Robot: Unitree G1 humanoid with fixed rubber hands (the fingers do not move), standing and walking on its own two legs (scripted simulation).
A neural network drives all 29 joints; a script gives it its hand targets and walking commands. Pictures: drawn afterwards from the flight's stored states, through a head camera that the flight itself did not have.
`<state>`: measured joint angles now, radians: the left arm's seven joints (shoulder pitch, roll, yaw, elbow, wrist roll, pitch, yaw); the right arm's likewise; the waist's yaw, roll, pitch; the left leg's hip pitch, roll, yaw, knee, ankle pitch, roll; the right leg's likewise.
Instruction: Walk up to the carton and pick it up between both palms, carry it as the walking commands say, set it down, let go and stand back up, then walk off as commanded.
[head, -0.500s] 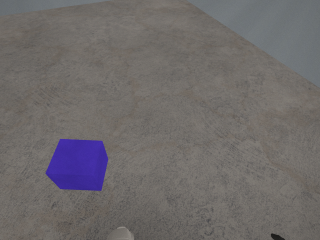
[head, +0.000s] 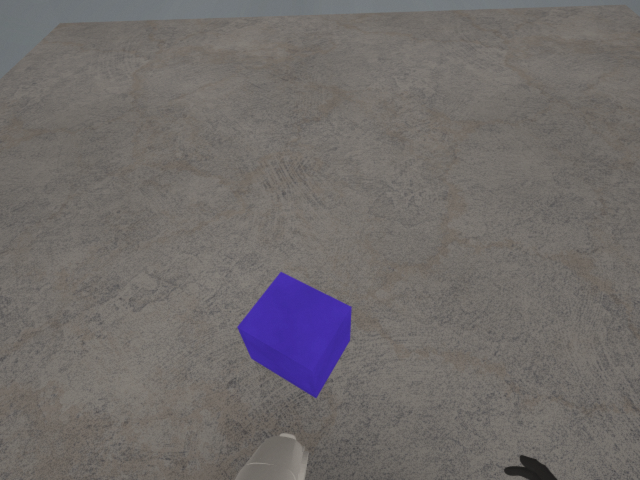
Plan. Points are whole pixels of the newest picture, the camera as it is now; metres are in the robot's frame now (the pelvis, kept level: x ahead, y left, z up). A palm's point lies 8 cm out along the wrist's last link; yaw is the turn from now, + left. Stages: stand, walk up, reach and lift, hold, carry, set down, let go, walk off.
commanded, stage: walk up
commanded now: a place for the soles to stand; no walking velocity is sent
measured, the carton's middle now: (298, 334) +0.59 +0.16 -0.66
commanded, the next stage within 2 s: none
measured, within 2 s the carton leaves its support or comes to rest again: neither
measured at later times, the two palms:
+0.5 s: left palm (146, 419) +0.20 +0.29 -0.12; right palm (487, 403) +0.26 -0.20 -0.14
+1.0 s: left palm out of the picture +0.09 +0.33 -0.13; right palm (410, 332) +0.35 -0.09 -0.10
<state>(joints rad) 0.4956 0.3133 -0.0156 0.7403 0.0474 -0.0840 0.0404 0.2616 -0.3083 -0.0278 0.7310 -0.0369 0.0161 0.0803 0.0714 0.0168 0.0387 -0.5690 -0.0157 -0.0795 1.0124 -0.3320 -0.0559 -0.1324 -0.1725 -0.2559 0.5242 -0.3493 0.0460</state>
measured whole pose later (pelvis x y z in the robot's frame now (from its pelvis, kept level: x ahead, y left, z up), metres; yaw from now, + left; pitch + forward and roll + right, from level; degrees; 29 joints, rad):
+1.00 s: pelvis +0.14 +0.08 +0.00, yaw +20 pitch -3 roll +0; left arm 0.31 0.26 -0.03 0.85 0.01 0.00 0.00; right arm 0.17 -0.23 0.03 0.76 0.00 0.01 0.00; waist 0.04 -0.02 0.05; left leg -0.23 -0.02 0.02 0.58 -0.30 0.04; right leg -0.27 -0.08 -0.05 0.54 -0.22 0.05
